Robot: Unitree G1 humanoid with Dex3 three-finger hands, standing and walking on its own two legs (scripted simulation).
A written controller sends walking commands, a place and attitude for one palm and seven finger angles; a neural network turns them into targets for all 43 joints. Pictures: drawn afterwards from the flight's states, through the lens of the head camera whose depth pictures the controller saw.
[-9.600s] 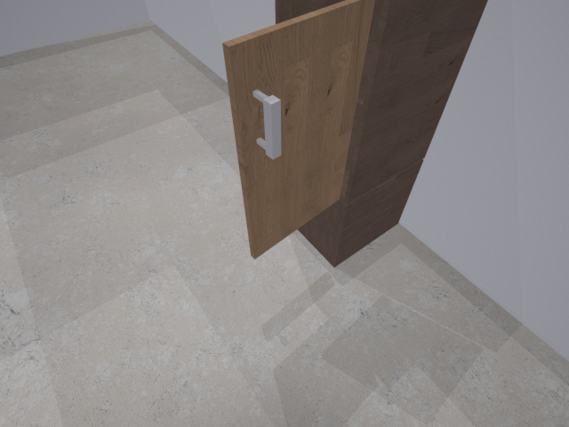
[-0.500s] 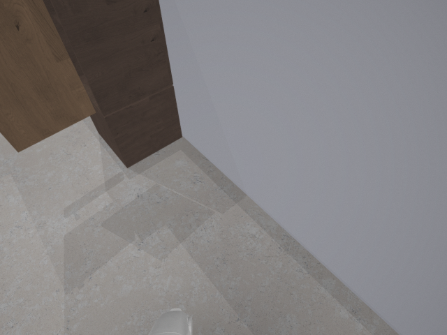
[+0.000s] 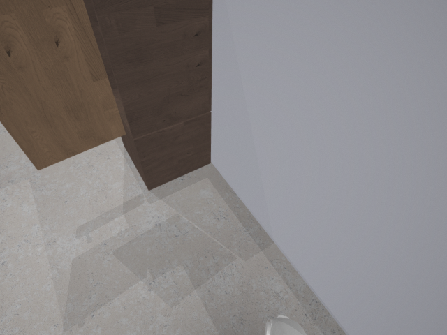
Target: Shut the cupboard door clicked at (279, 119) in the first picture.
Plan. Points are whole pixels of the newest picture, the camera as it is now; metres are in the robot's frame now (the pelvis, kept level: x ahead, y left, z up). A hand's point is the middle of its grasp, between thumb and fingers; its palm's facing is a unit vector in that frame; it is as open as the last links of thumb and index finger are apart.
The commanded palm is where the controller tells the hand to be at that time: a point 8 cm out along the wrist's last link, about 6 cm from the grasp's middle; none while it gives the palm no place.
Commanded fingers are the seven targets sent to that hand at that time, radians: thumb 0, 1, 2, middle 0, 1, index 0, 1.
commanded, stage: walk to a spot facing it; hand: left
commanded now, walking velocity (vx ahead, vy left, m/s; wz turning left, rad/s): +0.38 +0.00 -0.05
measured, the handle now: out of the picture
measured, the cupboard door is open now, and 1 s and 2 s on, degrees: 95 95 95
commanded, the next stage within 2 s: turn to face it in 0.30 s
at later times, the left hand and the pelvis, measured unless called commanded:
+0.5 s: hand (178, 261) +0.30 +0.13 -0.16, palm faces +0.15 -0.97 -0.20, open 7.0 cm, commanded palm none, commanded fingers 0.00 0.90 0.90 -0.20 -0.30 -0.20 -0.30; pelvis +0.21 -0.06 +0.00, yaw +8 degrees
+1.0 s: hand (141, 250) +0.32 +0.22 -0.18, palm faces +0.39 -0.90 -0.22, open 7.4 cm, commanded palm none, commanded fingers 0.00 0.90 0.90 -0.20 -0.30 -0.20 -0.30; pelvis +0.31 +0.00 +0.00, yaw +22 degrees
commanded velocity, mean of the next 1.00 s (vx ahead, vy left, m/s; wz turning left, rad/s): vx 0.10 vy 0.00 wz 0.47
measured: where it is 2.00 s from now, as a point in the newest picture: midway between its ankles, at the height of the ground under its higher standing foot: (227, 295)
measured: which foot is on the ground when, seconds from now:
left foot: down 0.00-0.28, up 0.30-0.66, down 0.68-1.00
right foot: up 0.00-0.24, down 0.26-0.68, up 0.70-1.00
